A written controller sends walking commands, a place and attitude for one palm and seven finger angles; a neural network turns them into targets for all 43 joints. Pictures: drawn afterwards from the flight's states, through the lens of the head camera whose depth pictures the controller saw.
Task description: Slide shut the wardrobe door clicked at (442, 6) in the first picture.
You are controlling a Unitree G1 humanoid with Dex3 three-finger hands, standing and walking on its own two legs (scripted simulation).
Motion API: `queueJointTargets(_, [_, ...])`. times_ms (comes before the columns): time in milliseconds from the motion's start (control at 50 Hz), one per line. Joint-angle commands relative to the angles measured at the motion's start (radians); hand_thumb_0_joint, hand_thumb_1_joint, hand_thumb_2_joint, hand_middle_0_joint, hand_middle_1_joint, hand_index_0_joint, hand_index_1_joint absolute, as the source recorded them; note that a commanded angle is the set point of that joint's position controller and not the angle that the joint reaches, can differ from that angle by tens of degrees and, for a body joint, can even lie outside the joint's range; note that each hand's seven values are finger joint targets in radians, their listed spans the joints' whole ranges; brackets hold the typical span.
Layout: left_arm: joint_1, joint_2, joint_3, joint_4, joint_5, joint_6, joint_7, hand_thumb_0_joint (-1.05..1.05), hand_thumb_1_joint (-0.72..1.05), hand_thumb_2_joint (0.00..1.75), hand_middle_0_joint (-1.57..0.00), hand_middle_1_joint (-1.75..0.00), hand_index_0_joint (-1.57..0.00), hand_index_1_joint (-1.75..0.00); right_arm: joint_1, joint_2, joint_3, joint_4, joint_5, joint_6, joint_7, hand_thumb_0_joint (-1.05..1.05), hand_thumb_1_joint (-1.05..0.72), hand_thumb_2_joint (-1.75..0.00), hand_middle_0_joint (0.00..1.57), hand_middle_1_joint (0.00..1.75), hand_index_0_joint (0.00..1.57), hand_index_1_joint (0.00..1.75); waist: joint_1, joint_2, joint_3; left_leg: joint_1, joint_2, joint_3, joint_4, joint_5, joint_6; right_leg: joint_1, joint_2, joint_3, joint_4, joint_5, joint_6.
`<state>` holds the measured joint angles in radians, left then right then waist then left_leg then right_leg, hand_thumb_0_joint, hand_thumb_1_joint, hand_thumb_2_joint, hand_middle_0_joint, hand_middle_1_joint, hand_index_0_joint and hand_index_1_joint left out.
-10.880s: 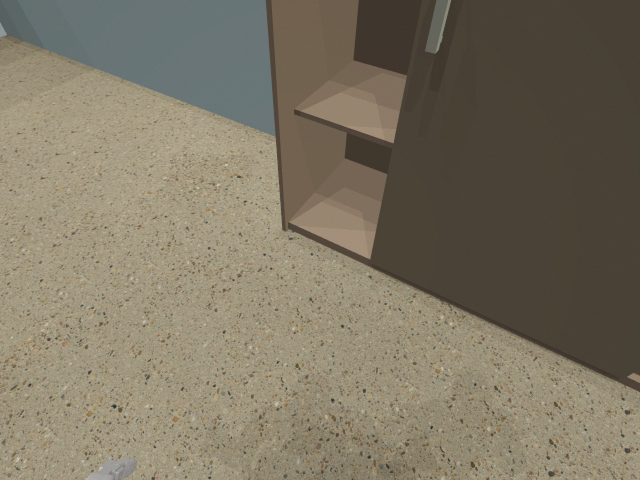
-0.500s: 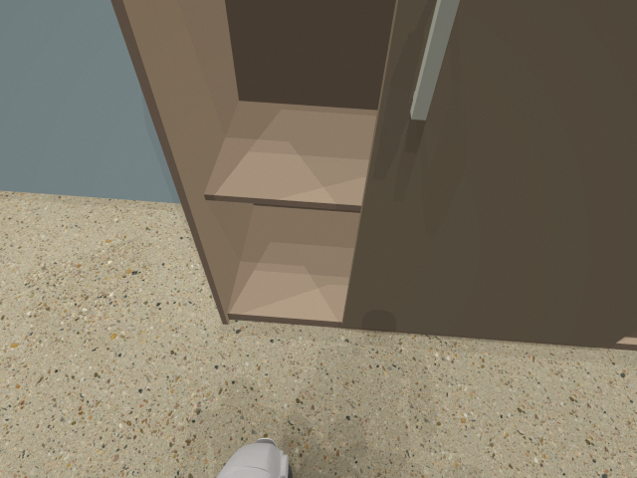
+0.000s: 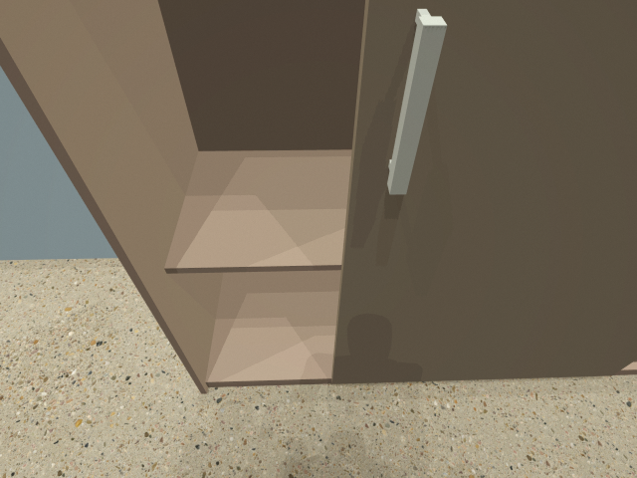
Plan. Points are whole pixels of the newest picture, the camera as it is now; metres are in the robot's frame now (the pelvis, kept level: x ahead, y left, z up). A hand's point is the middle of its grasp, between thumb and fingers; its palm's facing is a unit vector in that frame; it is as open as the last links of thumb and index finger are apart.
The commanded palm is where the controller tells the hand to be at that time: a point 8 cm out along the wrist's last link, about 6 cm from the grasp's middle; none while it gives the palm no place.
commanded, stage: come to a stop and stand still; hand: right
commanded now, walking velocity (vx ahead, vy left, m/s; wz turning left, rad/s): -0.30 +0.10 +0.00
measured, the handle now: (408, 111) +0.48 -0.09 +0.23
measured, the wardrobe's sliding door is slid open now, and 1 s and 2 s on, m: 0.39 0.39 0.39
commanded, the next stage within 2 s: look again from close up in 1.34 s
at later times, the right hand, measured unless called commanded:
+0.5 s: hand out of the picture -0.02 -0.15 -0.15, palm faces +0.02 +0.96 -0.29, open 7.4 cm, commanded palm none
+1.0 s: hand out of the picture -0.06 -0.15 -0.17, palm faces +0.04 +0.98 -0.20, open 7.4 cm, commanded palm none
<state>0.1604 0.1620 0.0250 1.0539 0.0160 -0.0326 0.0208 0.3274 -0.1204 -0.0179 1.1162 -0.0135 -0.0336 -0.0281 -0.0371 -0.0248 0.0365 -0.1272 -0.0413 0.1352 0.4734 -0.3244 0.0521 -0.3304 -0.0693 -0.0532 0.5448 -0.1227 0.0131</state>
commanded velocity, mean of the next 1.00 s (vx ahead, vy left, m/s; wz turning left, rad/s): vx -0.01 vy -0.03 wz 0.00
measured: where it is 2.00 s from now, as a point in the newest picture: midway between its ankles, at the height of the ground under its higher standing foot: outside the picture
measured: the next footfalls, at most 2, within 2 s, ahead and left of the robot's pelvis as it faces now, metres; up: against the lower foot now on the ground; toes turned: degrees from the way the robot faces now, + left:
left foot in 0.36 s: -0.02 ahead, +0.15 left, +0.00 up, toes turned +4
right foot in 0.72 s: -0.03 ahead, -0.08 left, +0.00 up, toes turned -2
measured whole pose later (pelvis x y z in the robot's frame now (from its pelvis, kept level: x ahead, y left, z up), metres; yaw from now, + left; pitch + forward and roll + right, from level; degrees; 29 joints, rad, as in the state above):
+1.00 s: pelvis -0.06 +0.02 +0.01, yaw +1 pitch -2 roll +0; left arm 0.25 0.16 0.00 1.12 0.01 0.00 0.03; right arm 0.26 -0.16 -0.01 1.14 -0.01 0.02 -0.03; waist -0.02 0.00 0.03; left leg -0.16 0.04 0.05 0.43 -0.23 -0.01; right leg -0.13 0.01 -0.05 0.41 -0.24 -0.02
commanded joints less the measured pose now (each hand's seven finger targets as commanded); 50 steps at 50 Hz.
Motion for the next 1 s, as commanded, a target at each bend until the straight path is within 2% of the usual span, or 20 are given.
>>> queueJointTargets(0, [0.135,0.123,0.023,0.002,-0.011,0.012,0.023,0.00,0.90,0.90,-0.20,-0.30,-0.20,-0.30,0.077,-0.091,-0.008,-0.049,0.005,0.016,-0.031,0.00,-0.90,-0.90,0.20,0.30,0.20,0.30,0.038,-0.055,-0.046,-0.151,0.115,-0.107,0.018,0.233,-0.042,0.307,-0.191,0.111,-0.054,0.795,-0.096])
queueJointTargets(20, [0.107,0.126,0.022,0.000,-0.012,0.018,0.030,0.00,0.90,0.90,-0.20,-0.30,-0.20,-0.30,0.081,-0.097,-0.012,-0.047,0.007,0.027,-0.029,0.00,-0.90,-0.90,0.20,0.30,0.20,0.30,0.030,-0.148,-0.044,-0.144,0.113,-0.085,0.052,0.130,-0.055,0.288,-0.212,0.145,-0.086,0.821,-0.123])
queueJointTargets(60, [0.087,0.139,0.032,-0.015,-0.011,0.031,0.039,0.00,0.90,0.90,-0.20,-0.30,-0.20,-0.30,0.065,-0.126,-0.024,-0.060,0.009,0.047,-0.023,0.00,-0.90,-0.90,0.20,0.30,0.20,0.30,0.034,-0.202,-0.033,-0.161,0.094,-0.094,0.223,-0.129,-0.060,0.243,-0.260,0.203,-0.166,0.836,-0.179])
queueJointTargets(140, [0.043,0.171,0.060,-0.051,0.003,0.047,0.045,0.00,0.90,0.90,-0.20,-0.30,-0.20,-0.30,0.055,-0.120,-0.046,-0.093,0.000,0.068,-0.016,0.00,-0.90,-0.90,0.20,0.30,0.20,0.30,0.035,-0.119,-0.112,-0.255,0.079,-0.156,0.475,-0.254,-0.057,0.255,-0.299,0.213,-0.156,0.720,-0.241])
queueJointTargets(200, [0.004,0.182,0.073,-0.083,0.006,0.051,0.038,0.00,0.90,0.90,-0.20,-0.30,-0.20,-0.30,0.047,-0.111,-0.051,-0.119,-0.001,0.072,-0.010,0.00,-0.90,-0.90,0.20,0.30,0.20,0.30,0.028,-0.053,-0.173,-0.254,0.078,-0.156,0.495,-0.212,-0.068,0.239,-0.282,0.186,-0.140,0.568,-0.226])
queueJointTargets(280, [-0.038,0.174,0.077,-0.100,0.009,0.060,0.016,0.00,0.90,0.90,-0.20,-0.30,-0.20,-0.30,0.097,-0.091,-0.049,-0.117,-0.005,0.064,-0.001,0.00,-0.90,-0.90,0.20,0.30,0.20,0.30,0.006,-0.091,-0.177,-0.074,0.073,-0.081,0.148,-0.028,-0.066,0.088,-0.197,0.128,-0.140,0.105,-0.145])
queueJointTargets(300, [-0.041,0.152,0.073,-0.104,0.002,0.064,0.010,0.00,0.90,0.90,-0.20,-0.30,-0.20,-0.30,0.136,-0.119,-0.052,-0.107,-0.010,0.055,-0.002,0.00,-0.90,-0.90,0.20,0.30,0.20,0.30,-0.015,-0.011,-0.159,0.015,0.085,-0.100,-0.009,0.074,-0.064,-0.007,-0.140,0.103,-0.076,-0.073,-0.098])
queueJointTargets(320, [-0.021,0.084,0.062,-0.109,-0.006,0.071,0.001,0.00,0.90,0.90,-0.20,-0.30,-0.20,-0.30,0.117,-0.177,-0.054,-0.112,-0.021,0.046,-0.005,0.00,-0.90,-0.90,0.20,0.30,0.20,0.30,-0.006,0.186,-0.098,-0.016,0.214,-0.291,-0.179,0.000,-0.023,-0.108,-0.009,0.036,0.055,-0.289,-0.028])
queueJointTargets(340, [-0.055,0.039,0.048,-0.132,-0.008,0.077,-0.010,0.00,0.90,0.90,-0.20,-0.30,-0.20,-0.30,0.034,-0.234,-0.049,-0.139,-0.022,0.041,-0.004,0.00,-0.90,-0.90,0.20,0.30,0.20,0.30,0.005,0.322,-0.008,-0.184,0.368,-0.475,-0.298,-0.156,0.059,-0.125,0.055,0.013,0.170,-0.380,0.010])
queueJointTargets(360, [-0.069,0.075,0.049,-0.130,-0.004,0.080,-0.018,0.00,0.90,0.90,-0.20,-0.30,-0.20,-0.30,-0.033,-0.247,-0.042,-0.166,-0.016,0.038,-0.005,0.00,-0.90,-0.90,0.20,0.30,0.20,0.30,0.007,0.228,0.014,-0.315,0.397,-0.483,-0.353,-0.328,0.107,-0.050,0.027,0.067,0.250,-0.379,0.002])
queueJointTargets(380, [-0.064,0.074,0.051,-0.119,0.001,0.079,-0.024,0.00,0.90,0.90,-0.20,-0.30,-0.20,-0.30,-0.085,-0.242,-0.050,-0.176,-0.020,0.033,-0.007,0.00,-0.90,-0.90,0.20,0.30,0.20,0.30,0.025,0.207,0.053,-0.356,0.363,-0.473,-0.360,-0.356,0.098,-0.060,0.025,0.078,0.282,-0.332,-0.004])
queueJointTargets(460, [0.043,0.086,0.037,-0.052,0.004,0.058,-0.027,0.00,0.90,0.90,-0.20,-0.30,-0.20,-0.30,-0.086,-0.213,-0.045,-0.149,-0.011,0.015,-0.002,0.00,-0.90,-0.90,0.20,0.30,0.20,0.30,0.038,0.161,0.089,-0.205,0.294,-0.356,-0.279,-0.043,0.075,-0.072,0.029,0.056,0.264,-0.214,-0.002])
queueJointTargets(580, [0.042,0.086,0.020,-0.057,-0.004,0.040,-0.008,0.00,0.90,0.90,-0.20,-0.30,-0.20,-0.30,0.046,-0.233,-0.058,-0.091,-0.010,0.008,-0.013,0.00,-0.90,-0.90,0.20,0.30,0.20,0.30,-0.026,0.146,-0.008,0.090,0.360,-0.354,-0.151,0.500,0.130,-0.077,0.044,0.044,0.092,-0.297,0.016])
queueJointTargets(640, [0.107,0.070,0.012,-0.030,-0.011,0.036,0.003,0.00,0.90,0.90,-0.20,-0.30,-0.20,-0.30,0.009,-0.223,-0.058,-0.079,-0.002,0.014,-0.021,0.00,-0.90,-0.90,0.20,0.30,0.20,0.30,0.002,0.147,-0.059,0.093,0.326,-0.300,-0.058,0.668,0.095,0.060,0.055,0.034,-0.112,-0.183,0.016])
queueJointTargets(680, [0.164,0.088,0.011,-0.002,-0.008,0.023,0.010,0.00,0.90,0.90,-0.20,-0.30,-0.20,-0.30,-0.026,-0.195,-0.051,-0.082,0.010,0.022,-0.020,0.00,-0.90,-0.90,0.20,0.30,0.20,0.30,0.024,0.094,-0.087,-0.001,0.244,-0.230,0.003,0.536,0.034,0.226,0.014,0.061,-0.210,0.057,-0.005])
queueJointTargets(720, [0.149,0.128,0.018,-0.002,-0.003,0.023,0.017,0.00,0.90,0.90,-0.20,-0.30,-0.20,-0.30,-0.026,-0.145,-0.037,-0.079,0.008,0.027,-0.016,0.00,-0.90,-0.90,0.20,0.30,0.20,0.30,0.012,-0.009,-0.103,-0.080,0.167,-0.160,-0.013,0.301,-0.016,0.278,-0.080,0.119,-0.132,0.265,-0.053])
queueJointTargets(740, [0.141,0.129,0.016,-0.002,-0.003,0.029,0.016,0.00,0.90,0.90,-0.20,-0.30,-0.20,-0.30,-0.033,-0.140,-0.035,-0.074,0.002,0.032,-0.017,0.00,-0.90,-0.90,0.20,0.30,0.20,0.30,0.012,0.015,-0.068,-0.088,0.153,-0.159,-0.050,0.206,-0.022,0.239,-0.077,0.103,-0.132,0.178,-0.052])
queueJointTargets(780, [0.123,0.103,0.005,0.017,-0.007,0.028,0.015,0.00,0.90,0.90,-0.20,-0.30,-0.20,-0.30,-0.065,-0.143,-0.028,-0.054,0.002,0.038,-0.013,0.00,-0.90,-0.90,0.20,0.30,0.20,0.30,0.017,-0.050,0.001,-0.069,0.144,-0.140,-0.067,0.166,-0.038,0.171,-0.062,0.123,-0.198,0.087,-0.050])
queueJointTargets(820, [0.116,0.099,0.002,0.020,-0.008,0.028,0.016,0.00,0.90,0.90,-0.20,-0.30,-0.20,-0.30,-0.050,-0.136,-0.021,-0.036,0.001,0.038,-0.010,0.00,-0.90,-0.90,0.20,0.30,0.20,0.30,0.014,-0.018,0.040,-0.062,0.146,-0.154,-0.095,0.162,-0.037,0.136,-0.051,0.117,-0.215,0.011,-0.044])
queueJointTargets(980, [0.150,0.087,-0.008,0.044,-0.008,0.019,0.018,0.00,0.90,0.90,-0.20,-0.30,-0.20,-0.30,-0.017,-0.118,-0.004,0.002,0.001,0.033,-0.008,0.00,-0.90,-0.90,0.20,0.30,0.20,0.30,0.026,0.010,0.066,-0.067,0.146,-0.158,-0.133,0.144,-0.043,0.138,-0.041,0.126,-0.276,-0.083,-0.037])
